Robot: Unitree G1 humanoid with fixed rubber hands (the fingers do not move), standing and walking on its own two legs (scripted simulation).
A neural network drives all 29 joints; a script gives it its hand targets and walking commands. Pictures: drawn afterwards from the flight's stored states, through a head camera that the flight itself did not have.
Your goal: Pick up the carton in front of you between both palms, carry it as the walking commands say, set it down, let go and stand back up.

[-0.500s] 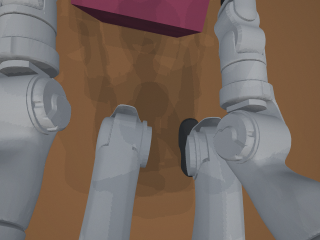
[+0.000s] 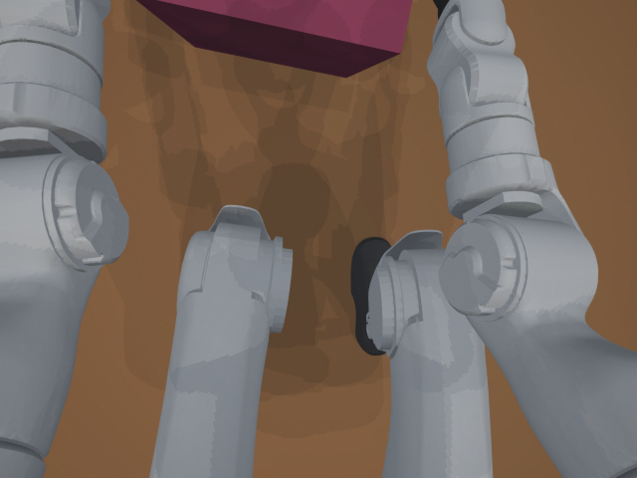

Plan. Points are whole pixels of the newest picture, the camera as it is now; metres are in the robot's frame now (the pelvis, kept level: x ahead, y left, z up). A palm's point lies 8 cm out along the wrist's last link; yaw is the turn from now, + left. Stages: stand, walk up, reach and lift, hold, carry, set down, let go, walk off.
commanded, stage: set down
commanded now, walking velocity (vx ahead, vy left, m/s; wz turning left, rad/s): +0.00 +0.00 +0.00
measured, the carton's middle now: out of the picture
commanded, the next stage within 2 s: let go in 1.22 s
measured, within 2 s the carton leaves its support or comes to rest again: neither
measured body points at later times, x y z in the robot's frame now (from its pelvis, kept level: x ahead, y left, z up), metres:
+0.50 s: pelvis -0.03 +0.00 +0.04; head +0.32 +0.07 +0.31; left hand +0.54 +0.31 -0.08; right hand +0.55 -0.07 -0.08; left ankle +0.08 +0.10 -0.34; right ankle +0.10 -0.12 -0.34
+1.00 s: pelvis +0.00 +0.01 +0.17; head +0.34 +0.07 +0.46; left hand +0.55 +0.31 +0.07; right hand +0.55 -0.09 +0.05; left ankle +0.08 +0.10 -0.34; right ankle +0.10 -0.12 -0.34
